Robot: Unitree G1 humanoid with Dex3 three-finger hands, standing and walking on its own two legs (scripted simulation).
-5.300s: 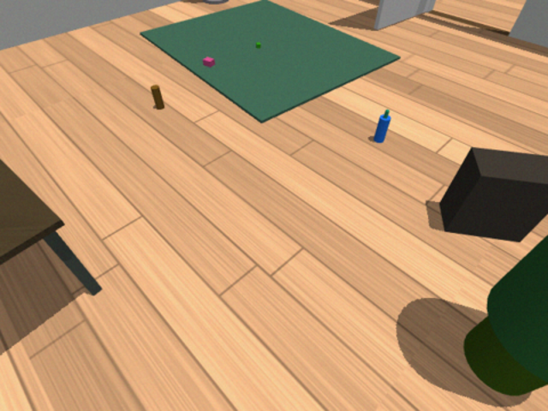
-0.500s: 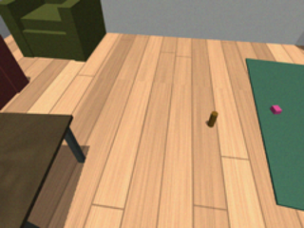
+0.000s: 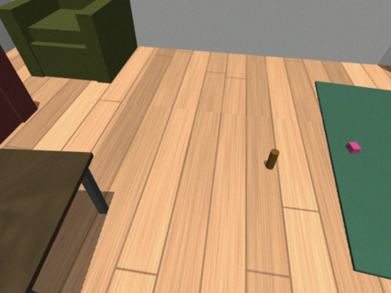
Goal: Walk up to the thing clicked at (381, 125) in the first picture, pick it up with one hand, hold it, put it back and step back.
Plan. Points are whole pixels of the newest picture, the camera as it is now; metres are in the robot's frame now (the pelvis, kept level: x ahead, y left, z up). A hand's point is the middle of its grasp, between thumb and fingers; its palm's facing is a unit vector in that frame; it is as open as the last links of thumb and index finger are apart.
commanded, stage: stand
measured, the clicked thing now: out of the picture -0.25 -1.09 -0.67
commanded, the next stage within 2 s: none
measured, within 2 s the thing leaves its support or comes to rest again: neither
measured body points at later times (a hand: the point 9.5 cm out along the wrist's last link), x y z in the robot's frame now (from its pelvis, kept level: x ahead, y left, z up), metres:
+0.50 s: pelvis -0.01 -0.01 +0.00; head +0.00 -0.02 +0.45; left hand +0.07 +0.29 -0.13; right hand +0.06 -0.31 -0.13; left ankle +0.00 +0.12 -0.74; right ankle +0.01 -0.13 -0.74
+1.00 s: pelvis +0.00 -0.02 +0.00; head +0.01 -0.02 +0.45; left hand +0.09 +0.28 -0.13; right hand +0.08 -0.32 -0.13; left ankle +0.00 +0.12 -0.74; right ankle +0.01 -0.13 -0.74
